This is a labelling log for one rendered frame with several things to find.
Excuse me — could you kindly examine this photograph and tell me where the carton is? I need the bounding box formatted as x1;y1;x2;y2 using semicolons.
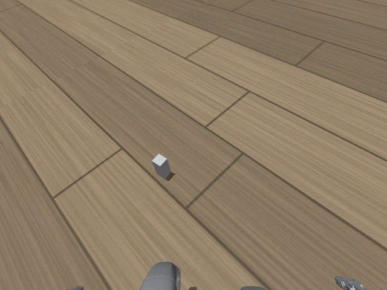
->
152;154;171;179

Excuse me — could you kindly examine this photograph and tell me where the right robot hand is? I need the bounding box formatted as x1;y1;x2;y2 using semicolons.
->
335;276;369;290

